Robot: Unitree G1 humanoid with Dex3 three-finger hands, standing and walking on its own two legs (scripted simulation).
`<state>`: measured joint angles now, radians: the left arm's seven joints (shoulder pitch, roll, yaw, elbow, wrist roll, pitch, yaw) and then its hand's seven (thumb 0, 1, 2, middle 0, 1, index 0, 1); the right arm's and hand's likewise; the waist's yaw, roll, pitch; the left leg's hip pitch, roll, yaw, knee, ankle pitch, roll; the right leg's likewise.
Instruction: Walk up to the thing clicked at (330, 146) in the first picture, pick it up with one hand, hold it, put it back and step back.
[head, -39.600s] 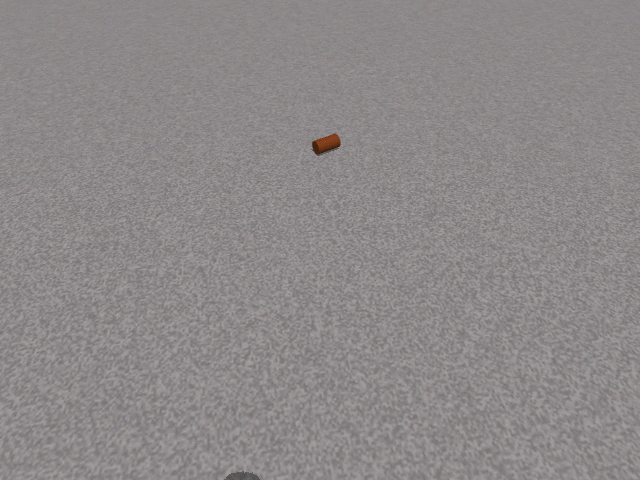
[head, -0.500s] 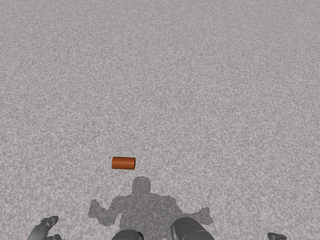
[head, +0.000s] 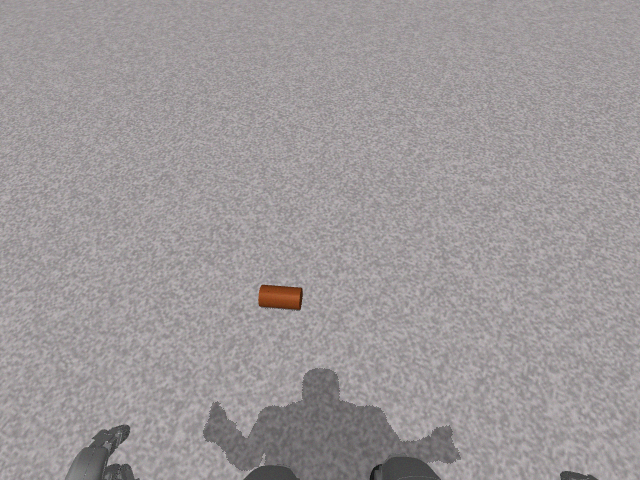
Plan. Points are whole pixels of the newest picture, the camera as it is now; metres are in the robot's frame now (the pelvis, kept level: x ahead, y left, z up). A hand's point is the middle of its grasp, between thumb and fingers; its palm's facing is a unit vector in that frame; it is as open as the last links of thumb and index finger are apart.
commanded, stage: step back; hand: left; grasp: from above
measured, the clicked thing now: (280, 297) +0.69 +0.17 -0.72
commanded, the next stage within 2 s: none
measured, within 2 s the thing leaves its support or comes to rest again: neither
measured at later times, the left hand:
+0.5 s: hand out of the picture -0.09 +0.25 -0.14, palm faces -0.08 -0.91 -0.40, open 7.4 cm
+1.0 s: hand out of the picture -0.23 +0.26 -0.15, palm faces -0.05 -0.92 -0.38, open 7.4 cm
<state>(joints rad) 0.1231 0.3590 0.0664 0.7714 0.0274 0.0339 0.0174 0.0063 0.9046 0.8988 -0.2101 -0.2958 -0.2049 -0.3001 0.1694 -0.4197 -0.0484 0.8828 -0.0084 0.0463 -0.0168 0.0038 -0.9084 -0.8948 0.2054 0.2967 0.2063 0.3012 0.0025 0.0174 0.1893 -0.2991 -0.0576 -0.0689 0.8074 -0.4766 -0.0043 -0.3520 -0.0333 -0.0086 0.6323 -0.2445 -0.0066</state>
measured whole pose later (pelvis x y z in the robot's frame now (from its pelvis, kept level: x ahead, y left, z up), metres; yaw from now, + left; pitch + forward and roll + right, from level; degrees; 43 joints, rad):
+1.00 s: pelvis -0.35 -0.01 +0.00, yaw -3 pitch -2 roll -1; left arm 0.15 0.39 0.08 0.83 0.02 0.07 0.00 0.01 0.91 0.90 -0.21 -0.30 -0.20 -0.30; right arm 0.13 -0.37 -0.03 0.84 -0.04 0.03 -0.01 0.01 -0.90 -0.89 0.21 0.30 0.21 0.30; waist 0.00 -0.02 0.17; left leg -0.36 0.03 0.00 0.60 -0.21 0.02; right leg -0.38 0.07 0.10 1.07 -0.53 0.01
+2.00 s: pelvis -0.40 -0.03 +0.00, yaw +2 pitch -3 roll +1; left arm 0.20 0.37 0.05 0.98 0.01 -0.03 0.00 0.01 0.90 0.90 -0.21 -0.30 -0.21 -0.30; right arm 0.17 -0.39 -0.06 1.00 -0.03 -0.01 0.00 0.00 -0.91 -0.89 0.20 0.30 0.21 0.30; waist 0.02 0.01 0.12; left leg -0.30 0.01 0.00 0.58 -0.21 0.00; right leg -0.23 -0.04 -0.06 0.65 -0.37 -0.01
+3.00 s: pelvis -0.38 -0.01 +0.02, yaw +0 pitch -2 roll +0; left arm 0.11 0.35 0.00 1.15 0.01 -0.02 -0.01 0.01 0.91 0.90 -0.21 -0.30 -0.20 -0.30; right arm 0.09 -0.35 0.00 1.16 -0.01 -0.02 0.01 0.00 -0.91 -0.89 0.21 0.30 0.21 0.30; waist -0.01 0.00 0.06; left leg -0.16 0.01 0.04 0.32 -0.13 0.00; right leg -0.08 -0.03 0.00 0.32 -0.21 0.03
